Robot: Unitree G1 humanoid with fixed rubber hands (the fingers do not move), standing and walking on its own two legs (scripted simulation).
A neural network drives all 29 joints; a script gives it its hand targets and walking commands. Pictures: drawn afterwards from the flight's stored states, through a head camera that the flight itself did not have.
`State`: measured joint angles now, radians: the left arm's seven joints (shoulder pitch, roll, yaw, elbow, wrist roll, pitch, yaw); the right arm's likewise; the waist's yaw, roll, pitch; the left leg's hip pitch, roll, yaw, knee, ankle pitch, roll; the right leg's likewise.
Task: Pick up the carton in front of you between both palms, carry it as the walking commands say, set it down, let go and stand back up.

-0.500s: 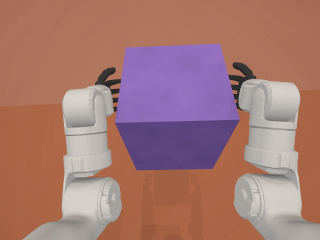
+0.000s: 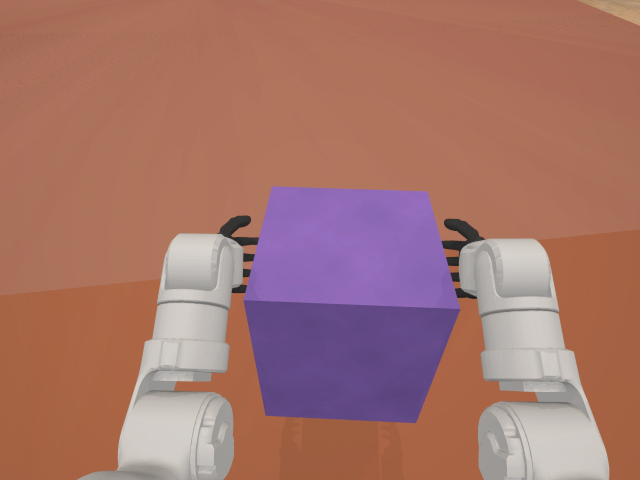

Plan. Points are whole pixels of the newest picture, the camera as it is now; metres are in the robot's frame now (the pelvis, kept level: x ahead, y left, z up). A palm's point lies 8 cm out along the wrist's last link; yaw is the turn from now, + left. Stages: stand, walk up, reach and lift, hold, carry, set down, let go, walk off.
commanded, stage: carry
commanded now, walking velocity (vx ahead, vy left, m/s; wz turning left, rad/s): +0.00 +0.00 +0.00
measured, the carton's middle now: (344, 306) +0.35 +0.00 +0.04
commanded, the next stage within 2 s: none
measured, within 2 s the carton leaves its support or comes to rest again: neither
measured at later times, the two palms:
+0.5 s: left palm (216, 266) +0.34 +0.15 +0.14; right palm (469, 266) +0.34 -0.15 +0.14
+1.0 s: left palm (213, 277) +0.32 +0.15 +0.14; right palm (474, 277) +0.32 -0.15 +0.14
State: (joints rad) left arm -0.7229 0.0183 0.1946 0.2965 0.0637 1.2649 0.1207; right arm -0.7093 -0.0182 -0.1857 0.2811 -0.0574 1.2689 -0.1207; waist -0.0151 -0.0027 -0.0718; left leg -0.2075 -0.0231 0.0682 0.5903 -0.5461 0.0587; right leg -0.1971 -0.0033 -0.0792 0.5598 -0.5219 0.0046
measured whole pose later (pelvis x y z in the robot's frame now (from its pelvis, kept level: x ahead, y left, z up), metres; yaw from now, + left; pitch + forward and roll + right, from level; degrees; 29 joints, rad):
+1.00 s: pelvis -0.02 +0.00 +0.00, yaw +0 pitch -1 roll +0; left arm -0.71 0.02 0.19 0.31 0.06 1.25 0.12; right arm -0.71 -0.02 -0.19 0.31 -0.07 1.26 -0.11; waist 0.00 0.00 -0.08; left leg -0.20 -0.02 0.07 0.56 -0.50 0.06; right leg -0.19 -0.01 -0.09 0.52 -0.47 0.01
